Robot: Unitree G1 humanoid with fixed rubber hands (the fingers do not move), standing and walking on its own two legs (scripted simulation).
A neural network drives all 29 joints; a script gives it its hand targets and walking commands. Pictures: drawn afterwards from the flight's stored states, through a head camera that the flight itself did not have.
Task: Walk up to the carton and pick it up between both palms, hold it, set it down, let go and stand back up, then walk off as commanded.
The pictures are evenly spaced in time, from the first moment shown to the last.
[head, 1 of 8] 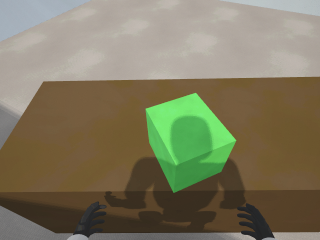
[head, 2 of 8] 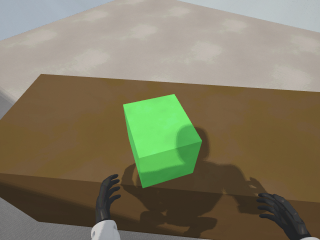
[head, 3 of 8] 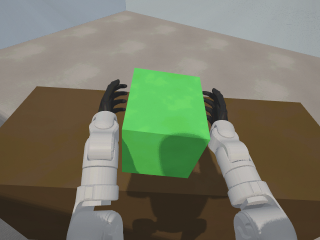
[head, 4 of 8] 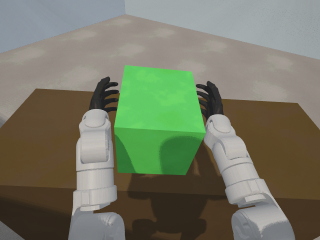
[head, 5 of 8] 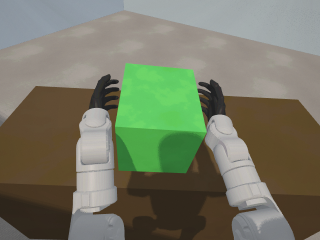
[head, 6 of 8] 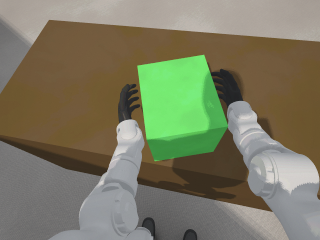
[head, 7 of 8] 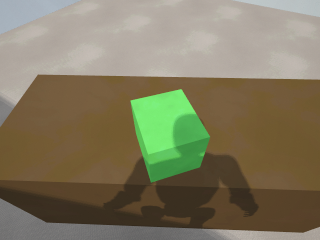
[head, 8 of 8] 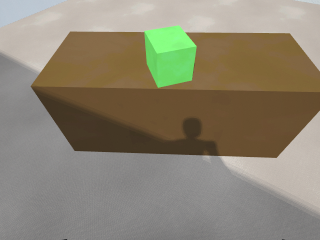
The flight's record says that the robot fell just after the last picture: no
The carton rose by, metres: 0.20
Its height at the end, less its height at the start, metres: +0.00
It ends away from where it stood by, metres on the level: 0.01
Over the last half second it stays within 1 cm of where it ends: yes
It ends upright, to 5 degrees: yes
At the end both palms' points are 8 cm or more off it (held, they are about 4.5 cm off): yes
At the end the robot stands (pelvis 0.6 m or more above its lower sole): yes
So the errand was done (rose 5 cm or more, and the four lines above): yes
